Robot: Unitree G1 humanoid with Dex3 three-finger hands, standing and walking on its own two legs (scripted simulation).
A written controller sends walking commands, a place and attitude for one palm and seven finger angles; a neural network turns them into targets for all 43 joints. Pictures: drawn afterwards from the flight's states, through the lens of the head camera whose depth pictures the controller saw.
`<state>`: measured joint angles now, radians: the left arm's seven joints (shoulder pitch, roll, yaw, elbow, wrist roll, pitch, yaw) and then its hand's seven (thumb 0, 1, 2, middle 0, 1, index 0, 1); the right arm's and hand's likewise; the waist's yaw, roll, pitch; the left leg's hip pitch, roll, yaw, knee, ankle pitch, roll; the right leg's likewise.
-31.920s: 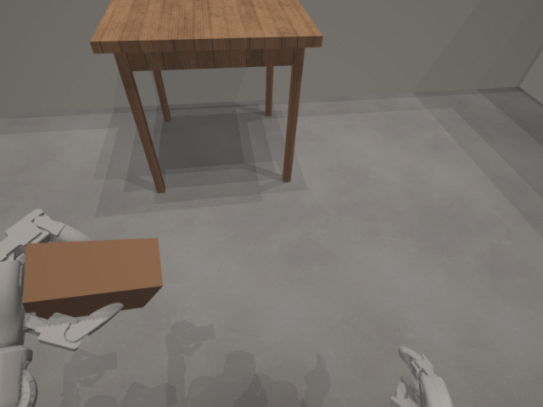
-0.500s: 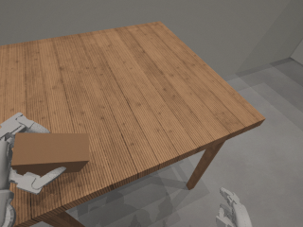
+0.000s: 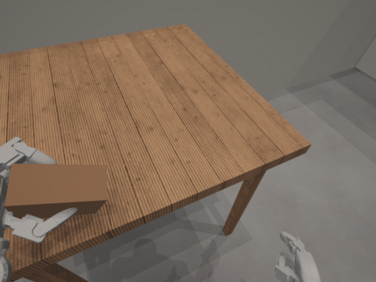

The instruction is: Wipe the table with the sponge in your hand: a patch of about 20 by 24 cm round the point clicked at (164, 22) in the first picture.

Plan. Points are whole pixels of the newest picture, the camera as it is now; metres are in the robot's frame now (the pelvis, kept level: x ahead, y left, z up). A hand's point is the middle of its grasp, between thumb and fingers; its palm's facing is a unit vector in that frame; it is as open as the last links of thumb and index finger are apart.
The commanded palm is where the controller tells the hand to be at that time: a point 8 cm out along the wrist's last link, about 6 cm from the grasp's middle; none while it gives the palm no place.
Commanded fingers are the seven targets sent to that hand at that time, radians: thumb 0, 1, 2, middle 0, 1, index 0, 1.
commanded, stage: shuffle to correct the standing spot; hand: left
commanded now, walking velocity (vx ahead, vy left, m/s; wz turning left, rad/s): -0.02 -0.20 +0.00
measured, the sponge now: (74, 192) +0.23 +0.20 +0.14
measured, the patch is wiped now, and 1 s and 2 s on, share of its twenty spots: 0.00 0.00 0.00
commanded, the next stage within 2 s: come to a stop and stand still in 0.08 s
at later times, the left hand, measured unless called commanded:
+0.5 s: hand (52, 198) +0.20 +0.21 +0.17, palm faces +0.35 -0.83 -0.43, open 9.9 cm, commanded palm +0.15 +0.26 +0.18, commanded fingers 0.00 0.10 1.30 -1.20 -1.60 -1.20 -1.60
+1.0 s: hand (34, 248) +0.14 +0.22 +0.15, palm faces +0.34 -0.86 -0.39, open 9.9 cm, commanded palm +0.09 +0.26 +0.18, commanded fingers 0.00 0.10 1.30 -1.20 -1.60 -1.20 -1.60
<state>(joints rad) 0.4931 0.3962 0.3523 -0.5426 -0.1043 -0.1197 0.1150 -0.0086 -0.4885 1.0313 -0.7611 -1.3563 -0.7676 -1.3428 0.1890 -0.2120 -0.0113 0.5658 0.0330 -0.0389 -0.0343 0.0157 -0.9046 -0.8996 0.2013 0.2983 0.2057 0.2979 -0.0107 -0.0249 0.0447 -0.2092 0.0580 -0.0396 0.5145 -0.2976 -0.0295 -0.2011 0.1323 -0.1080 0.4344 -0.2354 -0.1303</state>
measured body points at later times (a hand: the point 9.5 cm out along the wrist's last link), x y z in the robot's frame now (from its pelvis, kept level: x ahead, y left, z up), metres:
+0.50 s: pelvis -0.02 -0.02 +0.00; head +0.00 -0.04 +0.45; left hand +0.18 +0.25 +0.19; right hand +0.15 -0.26 -0.09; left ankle -0.01 +0.16 -0.73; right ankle +0.00 -0.02 -0.73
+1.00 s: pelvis -0.07 -0.02 -0.01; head -0.05 +0.00 +0.44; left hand +0.12 +0.26 +0.17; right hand +0.09 -0.25 -0.08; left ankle -0.06 +0.09 -0.72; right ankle +0.02 -0.11 -0.73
